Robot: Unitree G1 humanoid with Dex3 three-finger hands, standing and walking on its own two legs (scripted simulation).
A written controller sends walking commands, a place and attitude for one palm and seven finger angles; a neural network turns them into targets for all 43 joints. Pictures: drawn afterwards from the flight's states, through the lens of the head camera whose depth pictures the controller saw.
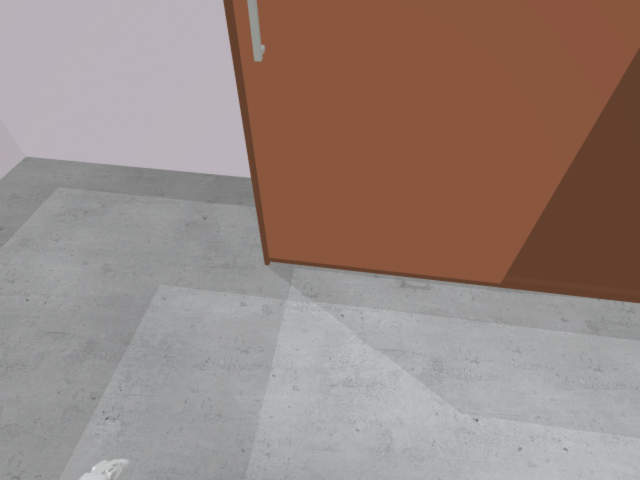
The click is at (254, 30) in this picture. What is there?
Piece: wardrobe's sliding door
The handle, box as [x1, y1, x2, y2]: [247, 0, 264, 61]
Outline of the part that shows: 247,0 254,60 260,61 262,58 261,55 264,50 264,45 260,44 256,0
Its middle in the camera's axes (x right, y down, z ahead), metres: -0.15 -0.51 +0.87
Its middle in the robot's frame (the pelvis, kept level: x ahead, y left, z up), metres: +1.00 +0.20 +0.18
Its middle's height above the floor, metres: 0.95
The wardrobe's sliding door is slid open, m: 0.00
